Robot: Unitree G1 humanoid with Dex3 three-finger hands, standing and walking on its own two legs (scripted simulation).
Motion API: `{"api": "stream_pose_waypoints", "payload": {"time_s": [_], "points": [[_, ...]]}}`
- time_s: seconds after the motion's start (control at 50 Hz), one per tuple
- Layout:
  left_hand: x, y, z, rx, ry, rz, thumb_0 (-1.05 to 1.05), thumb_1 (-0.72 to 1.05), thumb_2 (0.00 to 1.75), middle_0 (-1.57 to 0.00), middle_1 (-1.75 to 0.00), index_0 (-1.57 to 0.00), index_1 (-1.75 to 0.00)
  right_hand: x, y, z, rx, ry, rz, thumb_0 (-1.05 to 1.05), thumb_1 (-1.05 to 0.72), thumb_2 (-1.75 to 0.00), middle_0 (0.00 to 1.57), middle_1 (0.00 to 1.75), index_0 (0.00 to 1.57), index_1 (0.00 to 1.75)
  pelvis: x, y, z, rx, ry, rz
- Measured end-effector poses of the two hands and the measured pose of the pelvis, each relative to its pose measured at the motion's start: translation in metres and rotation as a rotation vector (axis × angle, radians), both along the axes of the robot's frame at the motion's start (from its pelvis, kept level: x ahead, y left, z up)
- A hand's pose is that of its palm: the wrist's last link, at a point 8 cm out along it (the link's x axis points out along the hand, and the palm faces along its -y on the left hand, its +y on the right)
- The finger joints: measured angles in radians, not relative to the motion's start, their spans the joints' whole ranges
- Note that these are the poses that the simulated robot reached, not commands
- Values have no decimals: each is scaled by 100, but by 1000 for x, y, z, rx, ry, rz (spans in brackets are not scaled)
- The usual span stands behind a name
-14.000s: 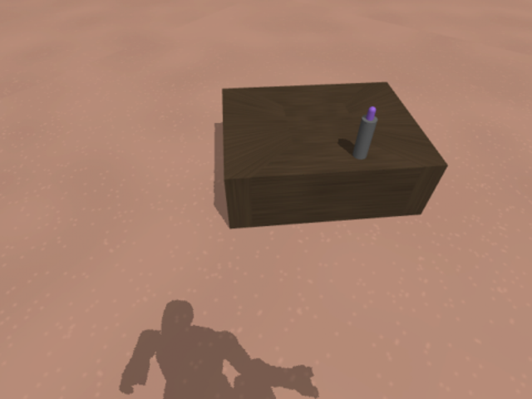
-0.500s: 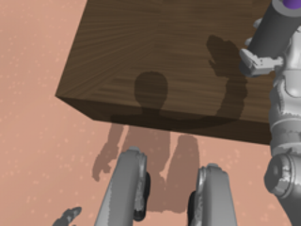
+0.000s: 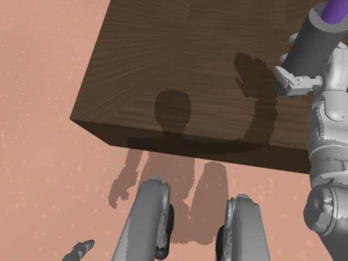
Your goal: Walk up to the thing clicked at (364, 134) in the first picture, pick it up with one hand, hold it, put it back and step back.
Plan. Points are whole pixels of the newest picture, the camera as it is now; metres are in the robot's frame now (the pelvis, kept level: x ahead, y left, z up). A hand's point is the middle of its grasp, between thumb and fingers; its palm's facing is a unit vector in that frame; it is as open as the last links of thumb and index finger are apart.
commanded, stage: lift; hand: right
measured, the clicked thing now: (310, 49) +0.54 -0.16 +0.07
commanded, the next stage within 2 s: hold in 1.90 s
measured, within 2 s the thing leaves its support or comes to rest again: neither
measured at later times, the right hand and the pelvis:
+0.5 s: hand (313, 61) +0.50 -0.16 +0.08, palm faces +0.08 +1.00 -0.04, open 8.6 cm; pelvis +0.01 +0.00 +0.05, yaw +0 degrees
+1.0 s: hand out of the picture +0.44 -0.15 +0.18, palm faces +0.10 +0.99 -0.03, open 8.6 cm; pelvis +0.04 +0.01 +0.15, yaw +0 degrees
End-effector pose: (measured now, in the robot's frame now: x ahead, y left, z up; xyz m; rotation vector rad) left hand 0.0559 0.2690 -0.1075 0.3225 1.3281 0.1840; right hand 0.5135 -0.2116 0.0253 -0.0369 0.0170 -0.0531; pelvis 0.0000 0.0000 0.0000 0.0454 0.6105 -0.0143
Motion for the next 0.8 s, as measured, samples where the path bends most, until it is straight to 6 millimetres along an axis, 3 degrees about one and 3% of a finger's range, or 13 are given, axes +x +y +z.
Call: {"api": "stream_pose_waypoints", "payload": {"time_s": [0.32,0.5,0.8], "points": [[14,-6,21,-19,-34,10,0,88,91,-21,-30,-21,-31,-14,-1,25,-4,-8,-15,-1,19,-107,82,100,80,100,7,-1,25,-1,-26,2],[28,-8,50,-32,-86,18,0,87,91,-21,-30,-20,-31,-35,0,60,0,-8,-25,-1,19,-107,82,100,80,99,13,0,54,-5,-74,3],[66,-4,115,-43,-214,1,0,86,92,-20,-29,-19,-31,-82,5,130,1,-10,-43,-1,19,-107,82,100,81,99,28,6,116,-17,-197,2]]}}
